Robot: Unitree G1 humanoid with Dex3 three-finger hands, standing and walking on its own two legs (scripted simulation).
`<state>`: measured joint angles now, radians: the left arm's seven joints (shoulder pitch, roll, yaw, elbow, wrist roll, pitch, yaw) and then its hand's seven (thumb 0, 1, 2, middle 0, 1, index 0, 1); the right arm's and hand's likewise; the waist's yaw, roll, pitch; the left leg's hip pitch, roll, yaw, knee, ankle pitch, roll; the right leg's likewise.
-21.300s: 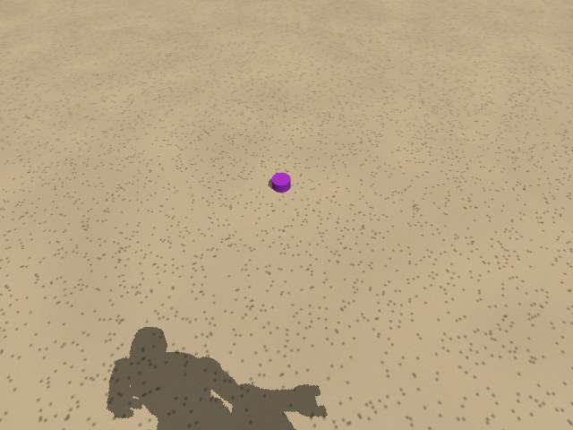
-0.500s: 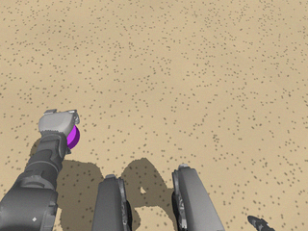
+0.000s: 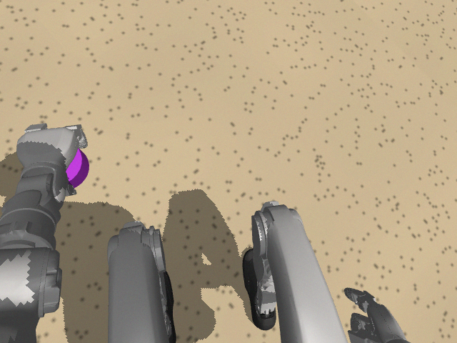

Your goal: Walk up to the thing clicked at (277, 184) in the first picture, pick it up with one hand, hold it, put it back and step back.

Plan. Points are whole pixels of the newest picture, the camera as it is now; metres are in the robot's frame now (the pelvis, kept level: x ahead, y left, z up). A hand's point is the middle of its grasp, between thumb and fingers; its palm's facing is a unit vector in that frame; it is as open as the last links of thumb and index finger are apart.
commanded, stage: crouch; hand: left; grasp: from above
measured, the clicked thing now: (59, 164) +0.44 +0.28 -0.19
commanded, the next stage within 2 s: lower in 0.70 s
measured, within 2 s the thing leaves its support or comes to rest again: neither
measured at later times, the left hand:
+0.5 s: hand (75, 169) +0.45 +0.27 -0.23, palm faces -0.47 -0.04 -0.88, open 10.8 cm
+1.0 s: hand (81, 172) +0.45 +0.27 -0.28, palm faces -0.50 -0.05 -0.86, open 10.8 cm
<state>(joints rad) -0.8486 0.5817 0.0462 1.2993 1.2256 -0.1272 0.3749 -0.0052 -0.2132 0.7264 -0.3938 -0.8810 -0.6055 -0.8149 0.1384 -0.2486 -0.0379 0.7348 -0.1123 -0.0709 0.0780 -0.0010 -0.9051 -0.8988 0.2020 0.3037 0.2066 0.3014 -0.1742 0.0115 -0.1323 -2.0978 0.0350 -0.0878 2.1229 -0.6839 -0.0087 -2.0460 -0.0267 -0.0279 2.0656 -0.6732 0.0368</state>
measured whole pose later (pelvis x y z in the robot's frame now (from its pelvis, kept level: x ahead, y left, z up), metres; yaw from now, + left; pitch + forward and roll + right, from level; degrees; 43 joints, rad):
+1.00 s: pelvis -0.01 +0.00 -0.09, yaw -3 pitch +34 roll -8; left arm -0.99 0.74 0.09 1.55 1.29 -0.21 0.43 -0.01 -0.20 0.72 -0.39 -0.88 -0.60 -0.82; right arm 0.14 -0.27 0.07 0.75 -0.17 -0.08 0.14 0.00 -0.91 -0.90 0.20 0.30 0.21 0.30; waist -0.25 -0.03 -0.03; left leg -2.33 0.02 -0.15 2.43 -0.69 -0.02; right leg -2.26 0.00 -0.05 2.34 -0.67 0.05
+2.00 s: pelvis +0.00 +0.01 -0.12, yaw -8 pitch +30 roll -12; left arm -1.00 0.91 0.16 1.71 1.33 -0.24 0.61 -0.01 -0.20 0.71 -0.39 -0.87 -0.60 -0.82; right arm 0.08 -0.32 0.20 0.73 -0.29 -0.19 0.24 0.00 -0.90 -0.89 0.20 0.30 0.21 0.30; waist -0.33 -0.11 0.11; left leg -2.37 0.02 -0.24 2.57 -0.75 -0.02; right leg -2.28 0.02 -0.11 2.42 -0.69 0.06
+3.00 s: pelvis +0.00 +0.01 -0.12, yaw -10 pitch +28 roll -14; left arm -1.03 0.98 0.15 1.77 1.31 -0.23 0.65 0.00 -0.45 0.95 -0.11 -1.06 -0.13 -1.03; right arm 0.06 -0.34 0.26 0.70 -0.31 -0.25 0.28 0.00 -0.90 -0.90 0.20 0.31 0.21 0.30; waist -0.36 -0.14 0.15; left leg -2.36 0.03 -0.27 2.59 -0.74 -0.01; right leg -2.25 0.04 -0.14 2.41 -0.67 0.07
